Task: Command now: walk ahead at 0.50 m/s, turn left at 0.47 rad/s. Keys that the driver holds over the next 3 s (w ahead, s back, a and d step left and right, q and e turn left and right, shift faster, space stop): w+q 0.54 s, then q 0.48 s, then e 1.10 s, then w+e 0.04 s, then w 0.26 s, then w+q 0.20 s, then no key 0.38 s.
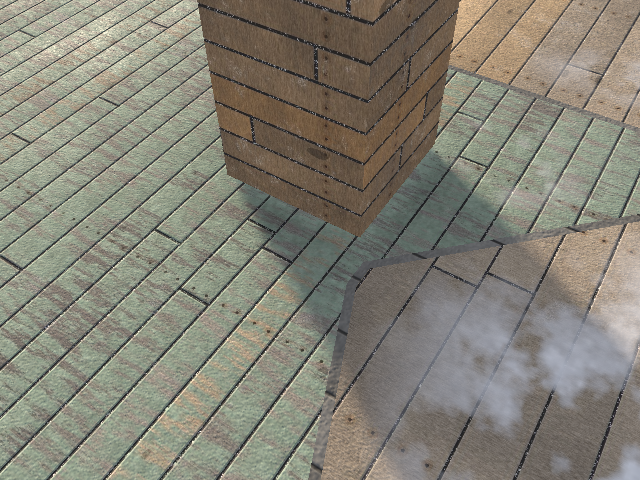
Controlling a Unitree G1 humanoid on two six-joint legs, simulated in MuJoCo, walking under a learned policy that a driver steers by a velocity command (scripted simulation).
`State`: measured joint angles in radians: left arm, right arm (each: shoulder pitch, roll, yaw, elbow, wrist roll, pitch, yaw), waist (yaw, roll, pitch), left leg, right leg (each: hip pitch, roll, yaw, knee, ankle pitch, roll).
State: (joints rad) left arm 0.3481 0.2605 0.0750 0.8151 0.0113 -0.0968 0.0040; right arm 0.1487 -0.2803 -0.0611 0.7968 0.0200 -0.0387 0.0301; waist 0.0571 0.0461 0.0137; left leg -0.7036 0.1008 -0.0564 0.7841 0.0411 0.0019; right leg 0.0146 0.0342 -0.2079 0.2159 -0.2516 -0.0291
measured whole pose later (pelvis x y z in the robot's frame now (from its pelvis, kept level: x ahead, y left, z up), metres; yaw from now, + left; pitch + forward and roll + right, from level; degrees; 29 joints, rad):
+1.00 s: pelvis +0.45 +0.07 +0.00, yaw +35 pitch +2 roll -1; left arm 0.15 0.31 0.06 0.76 0.00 -0.01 0.01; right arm 0.16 -0.32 -0.07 0.60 0.01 0.06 0.00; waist 0.03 0.01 0.08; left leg -0.51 0.05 0.00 0.78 -0.29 -0.04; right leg -0.24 -0.05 -0.16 0.39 -0.17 0.00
